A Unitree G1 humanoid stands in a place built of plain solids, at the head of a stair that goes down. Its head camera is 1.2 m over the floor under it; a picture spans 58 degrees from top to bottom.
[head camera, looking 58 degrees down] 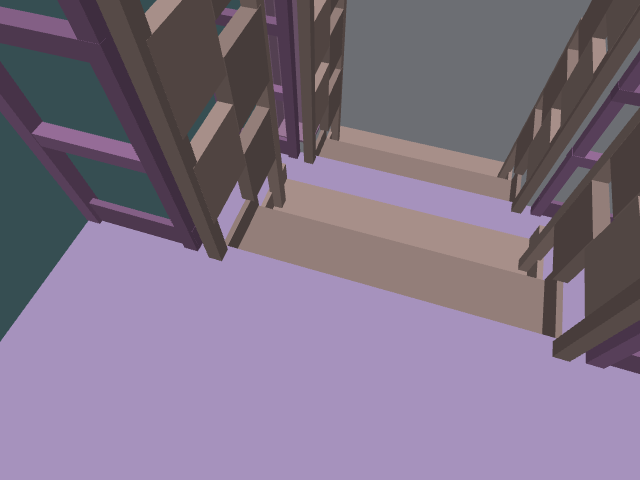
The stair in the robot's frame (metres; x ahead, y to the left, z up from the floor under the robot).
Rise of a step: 0.17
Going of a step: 0.29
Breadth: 1.12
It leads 18 degrees to the right of straight ahead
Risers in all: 3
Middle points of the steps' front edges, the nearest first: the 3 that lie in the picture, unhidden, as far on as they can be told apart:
0.58 -0.19 0.00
0.85 -0.28 -0.16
1.13 -0.36 -0.33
